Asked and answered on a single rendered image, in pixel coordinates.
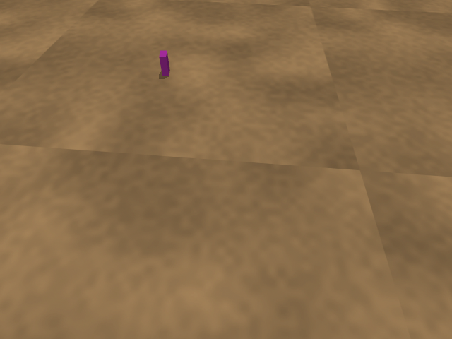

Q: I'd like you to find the carton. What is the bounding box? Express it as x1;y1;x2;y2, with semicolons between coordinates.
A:
159;50;170;76

